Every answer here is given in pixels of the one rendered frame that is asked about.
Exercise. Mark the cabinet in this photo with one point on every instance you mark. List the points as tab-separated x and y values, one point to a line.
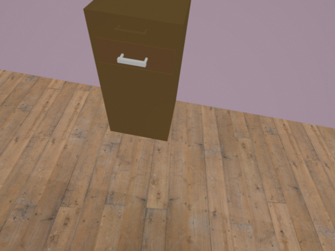
139	102

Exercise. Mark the handle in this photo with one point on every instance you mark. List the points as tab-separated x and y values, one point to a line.
129	33
132	61

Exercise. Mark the drawer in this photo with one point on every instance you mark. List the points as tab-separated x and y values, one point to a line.
159	59

